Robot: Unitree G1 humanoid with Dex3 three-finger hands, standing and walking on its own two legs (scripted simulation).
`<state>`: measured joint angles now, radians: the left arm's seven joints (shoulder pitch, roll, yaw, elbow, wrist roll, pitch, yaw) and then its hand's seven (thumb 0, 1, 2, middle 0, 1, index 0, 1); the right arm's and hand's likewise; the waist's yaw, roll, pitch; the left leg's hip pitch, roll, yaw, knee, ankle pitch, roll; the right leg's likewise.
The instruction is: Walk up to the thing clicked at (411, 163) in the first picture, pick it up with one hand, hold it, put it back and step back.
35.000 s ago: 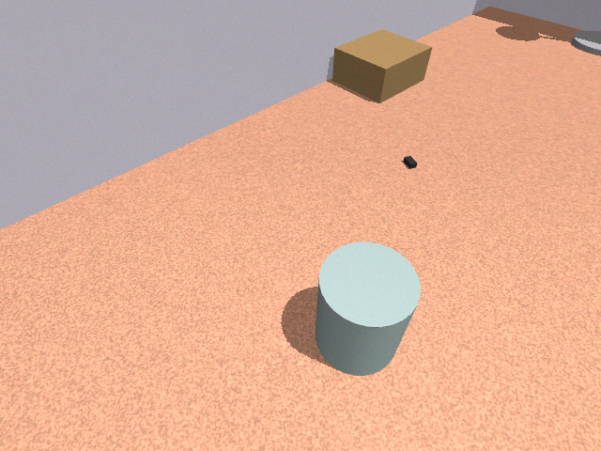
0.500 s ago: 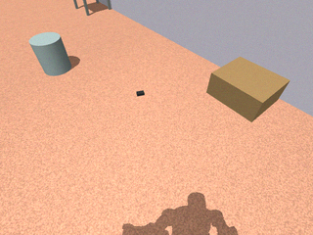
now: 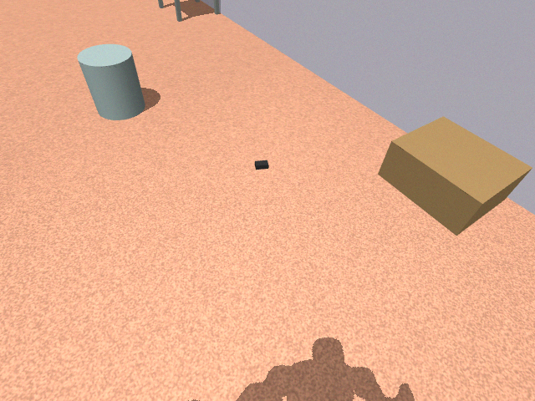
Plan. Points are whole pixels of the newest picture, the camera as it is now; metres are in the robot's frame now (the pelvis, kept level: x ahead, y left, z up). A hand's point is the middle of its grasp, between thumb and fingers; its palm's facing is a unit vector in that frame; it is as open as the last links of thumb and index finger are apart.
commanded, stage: walk up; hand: left
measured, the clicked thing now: (261, 164) +1.43 +0.10 -0.75
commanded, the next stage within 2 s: none
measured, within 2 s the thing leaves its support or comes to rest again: neither
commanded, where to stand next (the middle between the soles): +1.02 -0.09 m, yaw -2 degrees
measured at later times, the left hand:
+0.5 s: hand (176, 276) +0.37 +0.22 -0.13, palm faces -0.12 -0.92 -0.37, open 7.4 cm
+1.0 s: hand (185, 222) +0.53 +0.24 -0.16, palm faces -0.09 -0.93 -0.34, open 7.4 cm
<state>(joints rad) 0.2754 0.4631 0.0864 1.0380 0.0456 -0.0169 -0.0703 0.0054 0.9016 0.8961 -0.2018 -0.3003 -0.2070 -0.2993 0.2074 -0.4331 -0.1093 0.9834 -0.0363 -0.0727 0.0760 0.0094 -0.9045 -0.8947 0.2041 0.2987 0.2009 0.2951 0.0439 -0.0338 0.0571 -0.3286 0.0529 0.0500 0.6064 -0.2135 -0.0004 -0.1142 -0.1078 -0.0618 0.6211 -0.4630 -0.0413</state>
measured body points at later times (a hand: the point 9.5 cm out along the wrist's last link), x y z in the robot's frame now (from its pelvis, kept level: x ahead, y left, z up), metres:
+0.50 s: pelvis +0.24 -0.04 -0.01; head +0.27 -0.06 +0.44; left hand +0.38 +0.27 -0.10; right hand +0.23 -0.35 -0.15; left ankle +0.07 +0.12 -0.69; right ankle +0.33 -0.16 -0.73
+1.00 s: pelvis +0.48 -0.03 +0.00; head +0.51 -0.01 +0.44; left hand +0.54 +0.29 -0.13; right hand +0.56 -0.36 -0.09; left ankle +0.56 +0.08 -0.73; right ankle +0.36 -0.15 -0.67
